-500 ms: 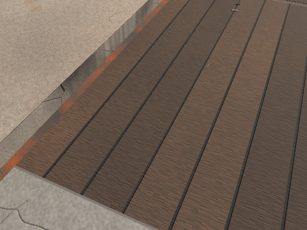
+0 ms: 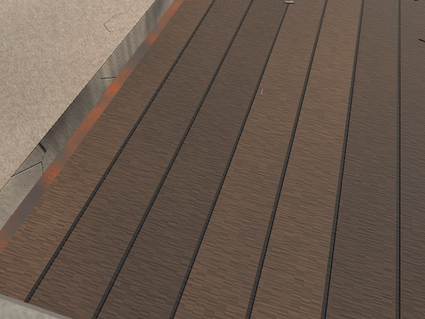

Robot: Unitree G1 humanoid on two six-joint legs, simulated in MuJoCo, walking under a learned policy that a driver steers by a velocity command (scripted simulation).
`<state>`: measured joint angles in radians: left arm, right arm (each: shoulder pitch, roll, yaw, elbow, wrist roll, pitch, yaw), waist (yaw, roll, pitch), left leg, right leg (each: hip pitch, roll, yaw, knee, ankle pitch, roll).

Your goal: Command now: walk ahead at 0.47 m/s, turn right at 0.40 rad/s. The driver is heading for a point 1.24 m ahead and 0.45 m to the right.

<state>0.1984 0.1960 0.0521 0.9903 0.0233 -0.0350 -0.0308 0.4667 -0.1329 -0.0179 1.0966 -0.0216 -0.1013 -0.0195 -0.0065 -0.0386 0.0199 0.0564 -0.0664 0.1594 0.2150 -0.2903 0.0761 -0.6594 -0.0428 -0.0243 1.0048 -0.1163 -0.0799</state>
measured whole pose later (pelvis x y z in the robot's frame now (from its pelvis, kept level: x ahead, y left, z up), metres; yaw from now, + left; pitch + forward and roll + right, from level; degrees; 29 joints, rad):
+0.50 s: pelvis +0.28 -0.03 +0.00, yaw -16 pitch +1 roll +0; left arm 0.38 0.23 0.07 0.97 0.00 -0.06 0.00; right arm 0.07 -0.22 -0.04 0.81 -0.05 -0.04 0.01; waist 0.05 0.02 0.04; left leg -0.68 0.13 -0.05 0.90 -0.12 -0.04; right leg -0.08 0.16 0.06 0.30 -0.23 -0.15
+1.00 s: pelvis +0.56 -0.07 +0.01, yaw -35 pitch +1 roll +1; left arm 0.18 0.29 0.07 0.77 0.04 0.00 -0.05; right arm 0.34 -0.25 -0.05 0.84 -0.02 -0.09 0.00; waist -0.02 -0.06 0.03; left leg -0.12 -0.01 0.16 0.31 -0.20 0.04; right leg -0.64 -0.04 0.03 1.10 -0.21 -0.06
